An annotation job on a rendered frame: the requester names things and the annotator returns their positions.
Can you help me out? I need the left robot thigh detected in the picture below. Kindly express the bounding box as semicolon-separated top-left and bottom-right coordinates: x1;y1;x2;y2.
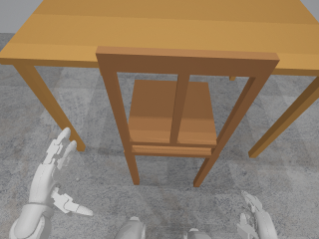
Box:
114;220;147;239

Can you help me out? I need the robot left shin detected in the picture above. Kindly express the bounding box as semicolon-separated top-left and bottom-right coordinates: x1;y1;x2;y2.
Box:
130;216;140;221

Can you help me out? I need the chair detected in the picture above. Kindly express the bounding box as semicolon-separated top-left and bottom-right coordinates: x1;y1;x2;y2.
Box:
95;46;280;187

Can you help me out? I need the table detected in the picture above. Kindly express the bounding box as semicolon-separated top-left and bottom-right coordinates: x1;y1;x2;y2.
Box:
0;0;319;158

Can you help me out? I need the robot left forearm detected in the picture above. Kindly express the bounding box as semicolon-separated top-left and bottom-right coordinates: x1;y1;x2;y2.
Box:
9;202;55;239

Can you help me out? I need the robot right hand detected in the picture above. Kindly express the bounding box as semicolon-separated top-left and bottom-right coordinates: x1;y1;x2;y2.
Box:
236;190;278;239

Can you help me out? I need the robot left hand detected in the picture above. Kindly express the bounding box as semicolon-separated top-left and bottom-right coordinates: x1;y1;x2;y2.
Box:
28;127;94;218

